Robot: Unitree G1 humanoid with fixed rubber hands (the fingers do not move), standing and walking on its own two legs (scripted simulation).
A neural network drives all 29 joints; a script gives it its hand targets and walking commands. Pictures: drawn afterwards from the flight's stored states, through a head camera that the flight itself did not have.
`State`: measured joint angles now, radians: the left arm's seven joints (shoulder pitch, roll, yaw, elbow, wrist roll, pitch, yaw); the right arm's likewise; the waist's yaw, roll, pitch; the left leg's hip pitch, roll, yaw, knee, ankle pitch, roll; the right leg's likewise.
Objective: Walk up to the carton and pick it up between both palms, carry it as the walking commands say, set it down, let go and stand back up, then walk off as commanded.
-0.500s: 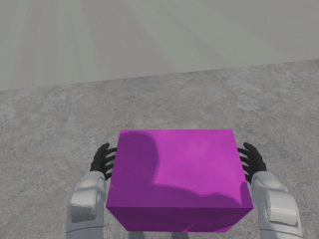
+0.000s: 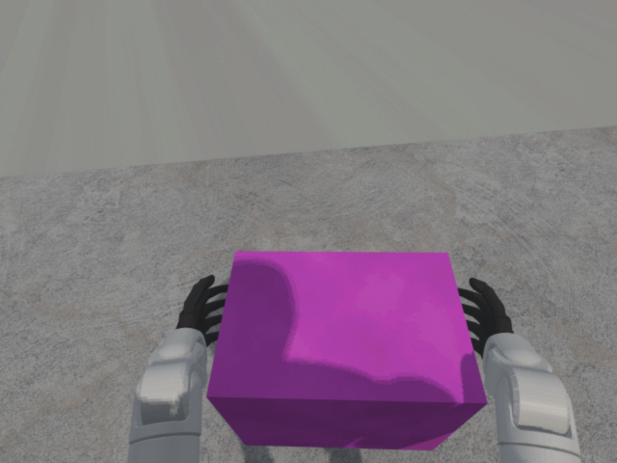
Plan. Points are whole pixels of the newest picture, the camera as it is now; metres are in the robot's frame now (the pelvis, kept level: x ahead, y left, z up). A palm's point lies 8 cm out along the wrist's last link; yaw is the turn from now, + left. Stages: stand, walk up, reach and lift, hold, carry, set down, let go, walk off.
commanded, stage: carry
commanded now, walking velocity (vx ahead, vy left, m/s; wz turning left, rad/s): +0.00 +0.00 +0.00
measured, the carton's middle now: (339, 356) +0.27 +0.00 -0.04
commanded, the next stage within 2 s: none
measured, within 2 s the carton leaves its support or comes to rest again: neither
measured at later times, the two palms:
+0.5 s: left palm (196, 333) +0.27 +0.18 +0.04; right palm (496, 341) +0.25 -0.19 +0.04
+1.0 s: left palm (188, 320) +0.26 +0.18 +0.09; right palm (512, 328) +0.25 -0.20 +0.08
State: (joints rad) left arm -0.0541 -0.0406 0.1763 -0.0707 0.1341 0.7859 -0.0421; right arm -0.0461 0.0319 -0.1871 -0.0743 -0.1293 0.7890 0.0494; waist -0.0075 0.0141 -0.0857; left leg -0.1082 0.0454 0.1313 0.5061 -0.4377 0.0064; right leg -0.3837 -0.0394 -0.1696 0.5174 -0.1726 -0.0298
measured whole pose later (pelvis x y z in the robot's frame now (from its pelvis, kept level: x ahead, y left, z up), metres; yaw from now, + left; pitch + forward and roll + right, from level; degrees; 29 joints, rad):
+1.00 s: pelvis +0.02 +0.00 +0.00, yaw -1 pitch +3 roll -2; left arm 0.06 -0.03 0.16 -0.41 0.06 0.95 -0.02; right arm 0.05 0.02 -0.14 -0.39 -0.05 0.95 0.03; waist -0.01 0.03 -0.12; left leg -0.08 0.07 0.15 0.51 -0.47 0.00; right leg -0.38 -0.01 -0.16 0.54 -0.21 -0.04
